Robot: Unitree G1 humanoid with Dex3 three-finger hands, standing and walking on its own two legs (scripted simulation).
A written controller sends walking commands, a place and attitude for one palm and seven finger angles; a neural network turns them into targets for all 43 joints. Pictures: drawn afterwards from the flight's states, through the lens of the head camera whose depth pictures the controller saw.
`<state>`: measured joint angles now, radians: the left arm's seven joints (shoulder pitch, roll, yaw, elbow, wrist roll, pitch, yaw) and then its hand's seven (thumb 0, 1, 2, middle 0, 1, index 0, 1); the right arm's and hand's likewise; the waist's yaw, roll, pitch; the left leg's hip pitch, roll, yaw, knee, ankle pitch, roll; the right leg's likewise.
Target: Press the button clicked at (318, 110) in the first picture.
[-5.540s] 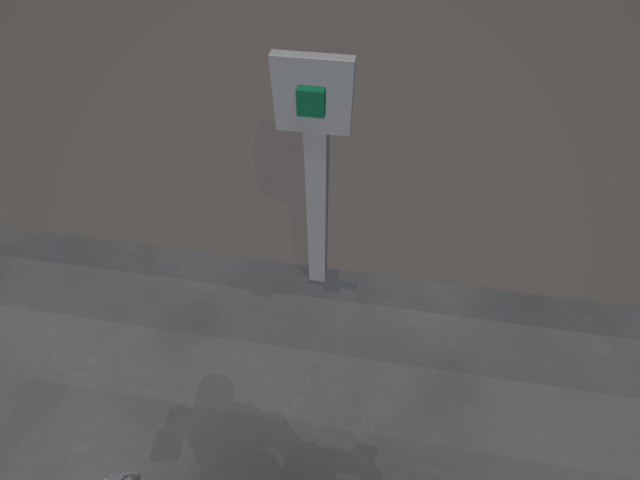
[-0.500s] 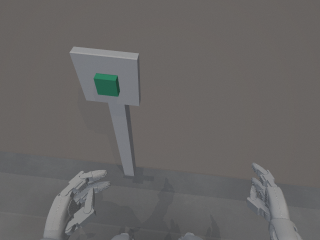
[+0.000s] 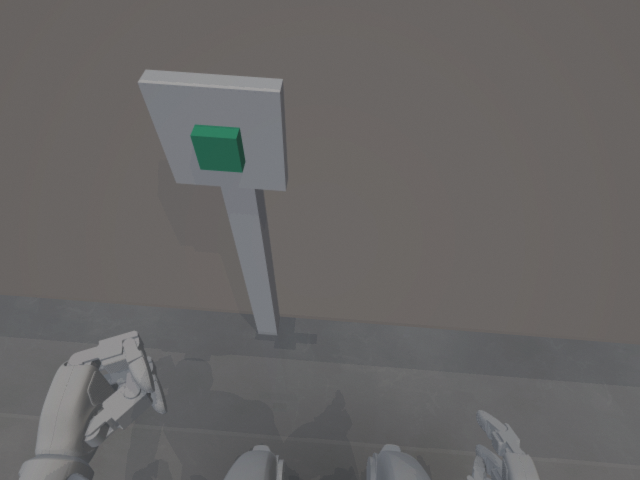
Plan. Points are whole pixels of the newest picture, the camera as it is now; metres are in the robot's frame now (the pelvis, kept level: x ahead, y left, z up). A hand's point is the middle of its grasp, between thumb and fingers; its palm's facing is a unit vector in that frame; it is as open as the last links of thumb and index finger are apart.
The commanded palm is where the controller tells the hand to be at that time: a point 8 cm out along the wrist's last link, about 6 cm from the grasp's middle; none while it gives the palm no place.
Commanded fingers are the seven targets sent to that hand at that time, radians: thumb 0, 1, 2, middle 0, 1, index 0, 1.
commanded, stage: raise the hand and make a fist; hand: left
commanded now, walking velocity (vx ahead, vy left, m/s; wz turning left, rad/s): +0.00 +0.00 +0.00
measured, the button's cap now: (220, 147) +0.53 +0.17 +0.09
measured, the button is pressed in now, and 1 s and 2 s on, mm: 0 0 0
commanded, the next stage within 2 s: aim a knuckle at the button in 1.10 s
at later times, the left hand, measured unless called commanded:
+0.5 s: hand (133, 364) +0.23 +0.21 +0.07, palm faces -0.02 -1.00 -0.06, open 3.1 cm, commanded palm +0.21 +0.27 +0.08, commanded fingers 0.00 0.90 0.90 -1.30 -1.50 -1.30 -1.50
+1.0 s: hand (137, 336) +0.25 +0.20 +0.09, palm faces +0.01 -1.00 -0.06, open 3.1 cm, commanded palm +0.22 +0.26 +0.09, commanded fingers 0.00 0.90 0.90 -1.30 -1.50 -1.30 -1.50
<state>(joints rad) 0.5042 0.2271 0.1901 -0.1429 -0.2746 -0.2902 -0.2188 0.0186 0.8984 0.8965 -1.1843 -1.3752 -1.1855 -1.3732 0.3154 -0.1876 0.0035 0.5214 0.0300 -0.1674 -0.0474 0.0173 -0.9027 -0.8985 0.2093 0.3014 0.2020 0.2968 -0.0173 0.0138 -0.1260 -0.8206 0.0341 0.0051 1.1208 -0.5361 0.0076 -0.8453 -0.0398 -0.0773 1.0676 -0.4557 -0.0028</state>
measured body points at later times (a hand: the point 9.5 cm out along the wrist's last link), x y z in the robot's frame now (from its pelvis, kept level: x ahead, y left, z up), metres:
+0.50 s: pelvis +0.02 +0.01 +0.01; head +0.06 +0.02 +0.46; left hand +0.22 +0.26 +0.08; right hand +0.22 -0.20 -0.05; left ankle +0.01 +0.11 -0.66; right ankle +0.04 -0.12 -0.66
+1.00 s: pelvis +0.03 -0.01 +0.03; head +0.07 +0.00 +0.47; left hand +0.24 +0.26 +0.10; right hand +0.19 -0.25 -0.05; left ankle +0.01 +0.11 -0.66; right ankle +0.04 -0.12 -0.66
